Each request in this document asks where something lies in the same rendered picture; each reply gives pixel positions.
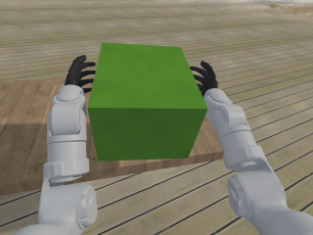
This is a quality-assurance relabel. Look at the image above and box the left robot hand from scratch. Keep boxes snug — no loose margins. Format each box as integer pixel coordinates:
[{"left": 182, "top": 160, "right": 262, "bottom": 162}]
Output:
[{"left": 65, "top": 55, "right": 96, "bottom": 94}]

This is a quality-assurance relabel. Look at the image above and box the robot left forearm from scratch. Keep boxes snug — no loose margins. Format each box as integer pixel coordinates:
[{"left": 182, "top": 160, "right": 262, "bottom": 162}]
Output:
[{"left": 38, "top": 84, "right": 90, "bottom": 223}]

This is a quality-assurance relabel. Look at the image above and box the table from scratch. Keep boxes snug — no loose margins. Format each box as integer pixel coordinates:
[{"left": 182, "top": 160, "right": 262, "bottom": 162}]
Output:
[{"left": 0, "top": 76, "right": 224, "bottom": 196}]

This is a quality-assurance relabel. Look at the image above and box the robot right forearm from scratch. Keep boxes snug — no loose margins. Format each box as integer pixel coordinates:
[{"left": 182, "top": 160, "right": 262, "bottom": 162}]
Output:
[{"left": 203, "top": 88, "right": 287, "bottom": 204}]

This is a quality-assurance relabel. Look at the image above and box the right robot upper arm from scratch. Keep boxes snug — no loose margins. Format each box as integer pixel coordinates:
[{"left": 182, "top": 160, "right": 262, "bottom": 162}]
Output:
[{"left": 227, "top": 168, "right": 313, "bottom": 235}]

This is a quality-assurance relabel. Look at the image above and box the left robot upper arm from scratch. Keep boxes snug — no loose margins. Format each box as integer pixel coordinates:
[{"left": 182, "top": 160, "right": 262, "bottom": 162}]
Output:
[{"left": 13, "top": 183, "right": 98, "bottom": 235}]

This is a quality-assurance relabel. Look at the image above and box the right robot hand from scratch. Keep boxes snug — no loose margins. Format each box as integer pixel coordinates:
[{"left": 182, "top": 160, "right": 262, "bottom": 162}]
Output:
[{"left": 190, "top": 61, "right": 218, "bottom": 97}]

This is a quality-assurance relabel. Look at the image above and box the carton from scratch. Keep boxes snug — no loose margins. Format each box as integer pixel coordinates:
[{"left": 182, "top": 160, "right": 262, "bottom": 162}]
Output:
[{"left": 87, "top": 42, "right": 208, "bottom": 162}]

